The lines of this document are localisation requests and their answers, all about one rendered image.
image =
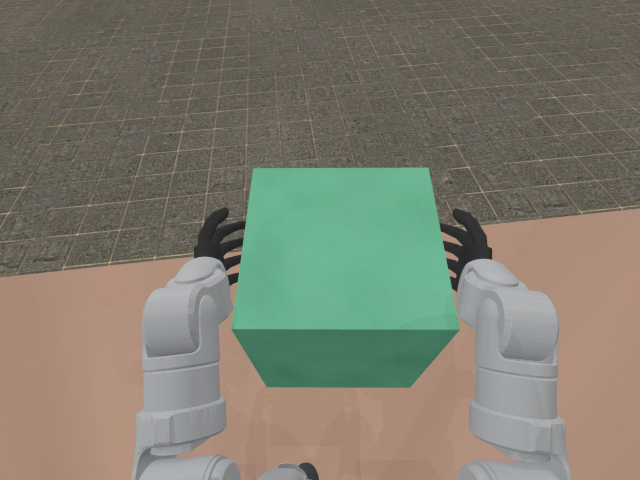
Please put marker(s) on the robot right hand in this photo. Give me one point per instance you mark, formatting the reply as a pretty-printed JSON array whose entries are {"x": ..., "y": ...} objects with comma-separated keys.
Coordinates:
[{"x": 474, "y": 243}]

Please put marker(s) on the robot left hand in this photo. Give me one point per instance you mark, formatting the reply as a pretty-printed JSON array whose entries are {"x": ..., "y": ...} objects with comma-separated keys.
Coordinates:
[{"x": 209, "y": 239}]

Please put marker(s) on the robot left upper arm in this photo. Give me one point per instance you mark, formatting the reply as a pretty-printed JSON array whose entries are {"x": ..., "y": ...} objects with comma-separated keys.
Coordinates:
[{"x": 209, "y": 467}]

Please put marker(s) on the left robot shin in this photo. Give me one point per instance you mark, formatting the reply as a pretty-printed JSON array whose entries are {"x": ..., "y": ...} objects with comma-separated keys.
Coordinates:
[{"x": 291, "y": 465}]

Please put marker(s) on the carton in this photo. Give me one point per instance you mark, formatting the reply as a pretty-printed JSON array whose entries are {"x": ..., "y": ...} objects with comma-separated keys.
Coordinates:
[{"x": 343, "y": 279}]

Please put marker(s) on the robot right upper arm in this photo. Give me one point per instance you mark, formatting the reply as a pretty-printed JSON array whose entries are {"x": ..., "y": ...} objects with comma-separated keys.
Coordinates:
[{"x": 501, "y": 470}]

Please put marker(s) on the robot right forearm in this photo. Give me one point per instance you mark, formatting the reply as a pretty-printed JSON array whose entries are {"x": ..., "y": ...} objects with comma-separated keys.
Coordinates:
[{"x": 516, "y": 353}]

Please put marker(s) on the robot left forearm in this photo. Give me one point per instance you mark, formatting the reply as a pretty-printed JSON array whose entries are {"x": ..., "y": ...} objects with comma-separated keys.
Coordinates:
[{"x": 180, "y": 345}]

